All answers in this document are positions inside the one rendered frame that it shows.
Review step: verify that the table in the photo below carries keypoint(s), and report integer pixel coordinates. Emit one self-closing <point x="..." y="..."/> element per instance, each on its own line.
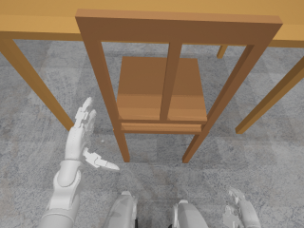
<point x="54" y="20"/>

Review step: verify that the robot left forearm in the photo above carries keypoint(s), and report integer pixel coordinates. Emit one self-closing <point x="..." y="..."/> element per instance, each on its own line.
<point x="63" y="206"/>

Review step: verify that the right robot thigh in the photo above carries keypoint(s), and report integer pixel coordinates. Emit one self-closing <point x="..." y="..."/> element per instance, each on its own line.
<point x="186" y="215"/>

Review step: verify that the robot right hand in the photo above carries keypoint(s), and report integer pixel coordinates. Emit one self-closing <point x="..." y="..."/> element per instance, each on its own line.
<point x="243" y="215"/>

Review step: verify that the robot left shin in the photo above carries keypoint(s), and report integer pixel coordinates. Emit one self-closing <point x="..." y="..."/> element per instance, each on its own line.
<point x="132" y="223"/>

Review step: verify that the robot left hand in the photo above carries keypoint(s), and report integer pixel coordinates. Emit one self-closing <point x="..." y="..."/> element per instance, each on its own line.
<point x="78" y="138"/>

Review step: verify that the chair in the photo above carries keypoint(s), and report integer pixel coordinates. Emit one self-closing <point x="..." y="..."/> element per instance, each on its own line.
<point x="163" y="95"/>

